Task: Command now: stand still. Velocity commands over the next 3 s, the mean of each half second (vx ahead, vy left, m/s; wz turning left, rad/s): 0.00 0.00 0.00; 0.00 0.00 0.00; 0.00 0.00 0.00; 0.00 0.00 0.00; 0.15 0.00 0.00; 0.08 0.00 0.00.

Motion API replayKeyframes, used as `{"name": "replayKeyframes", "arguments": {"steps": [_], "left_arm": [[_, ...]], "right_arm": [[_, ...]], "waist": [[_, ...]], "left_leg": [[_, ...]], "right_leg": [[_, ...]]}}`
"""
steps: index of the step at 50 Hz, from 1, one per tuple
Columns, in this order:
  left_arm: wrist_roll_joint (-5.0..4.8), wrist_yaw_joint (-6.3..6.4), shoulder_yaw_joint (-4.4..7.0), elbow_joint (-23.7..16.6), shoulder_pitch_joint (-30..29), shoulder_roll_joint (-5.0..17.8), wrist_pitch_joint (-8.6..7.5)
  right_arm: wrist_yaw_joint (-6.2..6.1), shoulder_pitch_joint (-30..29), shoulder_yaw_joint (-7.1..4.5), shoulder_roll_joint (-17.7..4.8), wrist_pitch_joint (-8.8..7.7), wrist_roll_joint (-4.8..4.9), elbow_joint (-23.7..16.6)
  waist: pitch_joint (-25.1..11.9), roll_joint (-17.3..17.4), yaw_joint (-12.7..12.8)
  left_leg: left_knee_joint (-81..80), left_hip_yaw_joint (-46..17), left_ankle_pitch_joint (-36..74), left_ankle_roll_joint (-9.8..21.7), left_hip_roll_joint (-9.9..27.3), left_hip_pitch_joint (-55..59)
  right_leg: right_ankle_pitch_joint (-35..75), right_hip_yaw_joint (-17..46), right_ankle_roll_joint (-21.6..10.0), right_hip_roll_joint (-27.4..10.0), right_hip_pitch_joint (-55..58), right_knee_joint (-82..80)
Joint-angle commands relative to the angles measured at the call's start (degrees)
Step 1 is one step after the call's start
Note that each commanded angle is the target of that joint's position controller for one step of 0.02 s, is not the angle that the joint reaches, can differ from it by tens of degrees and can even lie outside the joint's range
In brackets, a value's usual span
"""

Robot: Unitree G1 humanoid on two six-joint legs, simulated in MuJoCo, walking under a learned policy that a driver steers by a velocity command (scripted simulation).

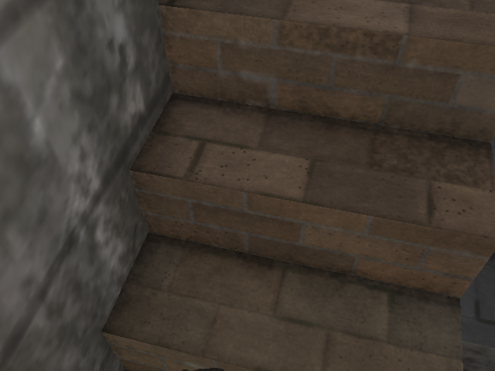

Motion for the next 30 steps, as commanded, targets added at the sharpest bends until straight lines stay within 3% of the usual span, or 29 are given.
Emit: {"name": "replayKeyframes", "arguments": {"steps": [1,30], "left_arm": [[0.05,0.02,-0.22,-4.5,-5.0,-0.3,-0.95],[0.15,-0.14,-0.13,-4.5,-4.7,-0.1,-0.98]], "right_arm": [[-0.09,12.6,-0.64,-4.5,0.4,0.0,2.1],[-0.09,12.9,-0.77,-4.7,0.54,0.01,2.2]], "waist": [[1.0,-2.4,0.0],[0.6,-2.5,0.1]], "left_leg": [[-0.6,-3.6,17.4,2.7,9.7,-1.0],[-0.3,-3.0,20.0,2.7,9.4,-0.4]], "right_leg": [[12.7,7.5,-2.3,-2.5,1.0,-8.6],[13.0,7.5,-2.3,-2.3,1.4,-8.8]]}}
Next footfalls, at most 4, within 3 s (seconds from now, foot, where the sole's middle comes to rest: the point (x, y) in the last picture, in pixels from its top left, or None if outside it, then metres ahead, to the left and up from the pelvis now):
2.60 right None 0.21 -0.18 -0.58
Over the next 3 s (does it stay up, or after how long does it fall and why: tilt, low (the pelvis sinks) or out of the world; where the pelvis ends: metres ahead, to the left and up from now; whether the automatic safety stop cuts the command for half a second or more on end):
stays up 0.07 -0.02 0.12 its command is cut before an obstacle from the start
